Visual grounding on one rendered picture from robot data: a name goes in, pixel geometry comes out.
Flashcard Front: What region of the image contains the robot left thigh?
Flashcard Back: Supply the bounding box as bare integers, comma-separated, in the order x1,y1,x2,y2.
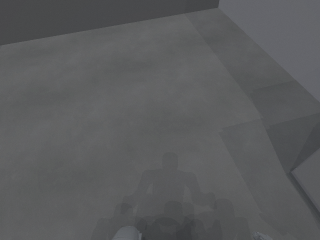
112,226,142,240

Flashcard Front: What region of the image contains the fridge door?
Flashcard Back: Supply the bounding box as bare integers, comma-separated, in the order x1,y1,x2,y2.
294,150,320,207

